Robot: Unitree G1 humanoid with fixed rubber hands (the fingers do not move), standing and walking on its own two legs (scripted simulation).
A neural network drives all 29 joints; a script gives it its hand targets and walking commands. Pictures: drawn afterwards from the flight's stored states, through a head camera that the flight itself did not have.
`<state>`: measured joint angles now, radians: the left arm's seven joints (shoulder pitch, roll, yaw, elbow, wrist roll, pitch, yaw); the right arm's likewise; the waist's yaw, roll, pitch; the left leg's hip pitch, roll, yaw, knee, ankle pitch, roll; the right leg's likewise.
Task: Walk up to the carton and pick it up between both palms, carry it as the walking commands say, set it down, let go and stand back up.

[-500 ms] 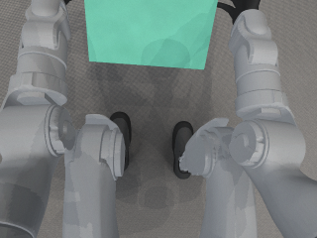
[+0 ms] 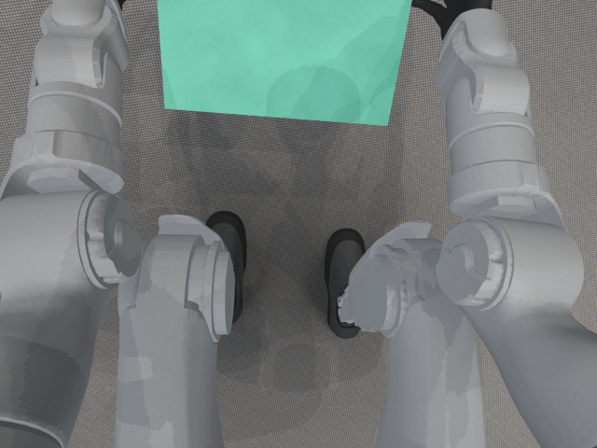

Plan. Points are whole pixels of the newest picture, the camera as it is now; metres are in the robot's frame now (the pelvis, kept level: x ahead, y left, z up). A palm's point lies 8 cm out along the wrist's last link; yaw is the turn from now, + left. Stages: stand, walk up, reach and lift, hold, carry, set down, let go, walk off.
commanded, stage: set down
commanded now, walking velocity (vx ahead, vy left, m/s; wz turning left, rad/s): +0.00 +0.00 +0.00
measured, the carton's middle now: (281, 35) +0.53 +0.05 -0.28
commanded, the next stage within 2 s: none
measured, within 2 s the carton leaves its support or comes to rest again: rests again in 1.12 s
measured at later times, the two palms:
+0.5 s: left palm out of the picture +0.54 +0.23 -0.18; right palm (462, 5) +0.55 -0.12 -0.16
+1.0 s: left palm out of the picture +0.54 +0.23 -0.19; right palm (460, 3) +0.56 -0.12 -0.16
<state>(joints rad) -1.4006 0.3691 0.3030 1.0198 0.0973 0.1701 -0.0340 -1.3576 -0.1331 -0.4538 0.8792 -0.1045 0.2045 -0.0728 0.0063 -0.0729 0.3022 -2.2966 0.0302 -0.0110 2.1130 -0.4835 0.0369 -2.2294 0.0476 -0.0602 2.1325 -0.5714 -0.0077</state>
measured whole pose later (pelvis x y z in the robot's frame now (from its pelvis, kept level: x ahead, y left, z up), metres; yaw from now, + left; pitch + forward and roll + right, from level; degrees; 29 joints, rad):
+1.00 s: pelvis +0.01 +0.00 -0.01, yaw -1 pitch +39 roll -3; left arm -1.43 0.38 0.34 1.09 0.10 0.06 -0.05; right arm -1.39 -0.17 -0.43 0.94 -0.09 0.13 -0.05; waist 0.01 -0.07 0.33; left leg -2.31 0.03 -0.01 2.15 -0.51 0.04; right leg -2.24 0.06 -0.06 2.16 -0.60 0.00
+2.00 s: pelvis -0.01 +0.00 +0.00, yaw +0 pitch +26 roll -2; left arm -1.32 0.57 0.18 0.90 -0.15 0.16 0.03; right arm -1.37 -0.33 -0.09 0.85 0.22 0.22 -0.17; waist 0.02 -0.05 0.52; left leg -2.09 0.03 -0.01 2.15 -0.50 0.04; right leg -2.03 0.06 -0.06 2.17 -0.59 -0.01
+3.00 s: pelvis +0.00 +0.00 +0.25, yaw +3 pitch +25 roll -2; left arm -1.24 0.57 0.20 0.78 -0.15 0.32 -0.08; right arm -1.20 -0.35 -0.13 0.65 0.21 0.38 -0.13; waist 0.02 -0.04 0.40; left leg -1.39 0.00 -0.01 1.26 -0.31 0.03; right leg -1.34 0.05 -0.02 1.27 -0.38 0.00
